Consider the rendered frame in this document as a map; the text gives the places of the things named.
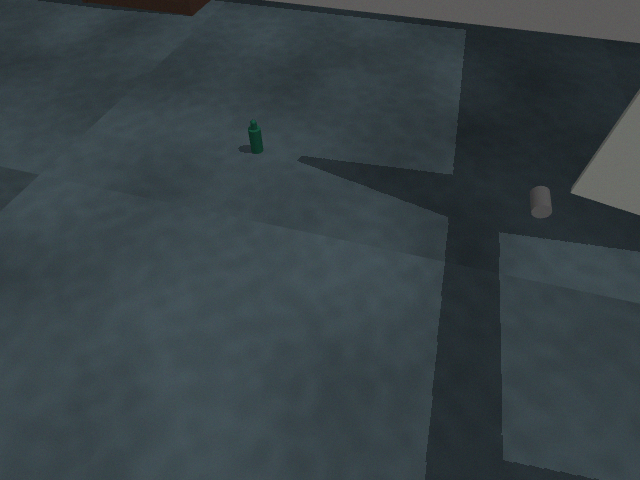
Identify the bookshelf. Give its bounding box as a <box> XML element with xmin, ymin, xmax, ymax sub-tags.
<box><xmin>82</xmin><ymin>0</ymin><xmax>210</xmax><ymax>16</ymax></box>

